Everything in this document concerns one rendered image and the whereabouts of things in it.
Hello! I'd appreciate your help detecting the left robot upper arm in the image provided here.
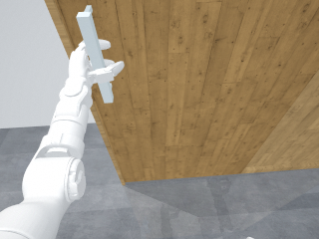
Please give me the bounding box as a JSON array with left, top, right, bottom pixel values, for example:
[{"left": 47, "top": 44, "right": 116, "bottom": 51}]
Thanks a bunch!
[{"left": 0, "top": 156, "right": 86, "bottom": 239}]

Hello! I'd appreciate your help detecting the robot left hand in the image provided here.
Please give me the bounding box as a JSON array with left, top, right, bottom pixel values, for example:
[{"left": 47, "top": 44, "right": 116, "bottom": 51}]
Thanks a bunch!
[{"left": 68, "top": 39, "right": 125, "bottom": 87}]

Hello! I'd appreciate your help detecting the left robot forearm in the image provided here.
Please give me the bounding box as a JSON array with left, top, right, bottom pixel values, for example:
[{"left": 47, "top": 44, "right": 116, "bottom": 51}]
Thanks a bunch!
[{"left": 22, "top": 76, "right": 93, "bottom": 198}]

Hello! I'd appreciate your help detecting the handle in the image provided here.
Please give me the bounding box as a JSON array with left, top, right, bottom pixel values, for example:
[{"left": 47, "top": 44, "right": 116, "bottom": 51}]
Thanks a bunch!
[{"left": 76, "top": 5, "right": 114, "bottom": 104}]

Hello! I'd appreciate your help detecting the wardrobe door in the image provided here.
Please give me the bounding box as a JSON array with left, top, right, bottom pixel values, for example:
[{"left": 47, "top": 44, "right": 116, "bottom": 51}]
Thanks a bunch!
[
  {"left": 55, "top": 0, "right": 319, "bottom": 182},
  {"left": 246, "top": 70, "right": 319, "bottom": 167}
]

